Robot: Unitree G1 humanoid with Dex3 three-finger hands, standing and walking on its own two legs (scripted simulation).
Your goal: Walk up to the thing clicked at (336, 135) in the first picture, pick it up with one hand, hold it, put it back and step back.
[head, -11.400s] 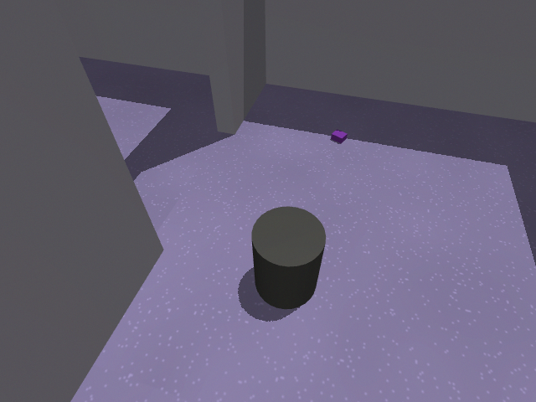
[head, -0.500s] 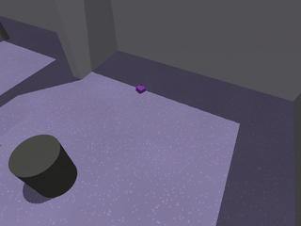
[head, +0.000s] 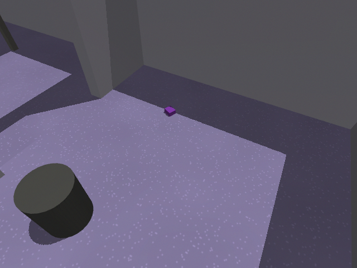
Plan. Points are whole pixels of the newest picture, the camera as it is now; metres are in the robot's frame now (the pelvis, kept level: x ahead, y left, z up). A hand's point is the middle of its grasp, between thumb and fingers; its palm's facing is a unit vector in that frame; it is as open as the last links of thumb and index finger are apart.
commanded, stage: walk up
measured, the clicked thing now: (170, 111) +1.45 +0.09 -0.76
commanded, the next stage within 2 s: stand in 0.08 s
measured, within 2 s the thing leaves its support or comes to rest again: neither
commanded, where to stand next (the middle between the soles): +0.08 -0.02 m, yaw -4 degrees
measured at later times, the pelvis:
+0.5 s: pelvis -0.01 -0.01 +0.00, yaw -1 degrees
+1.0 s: pelvis +0.00 -0.01 +0.00, yaw -1 degrees
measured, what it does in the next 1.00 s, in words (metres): stands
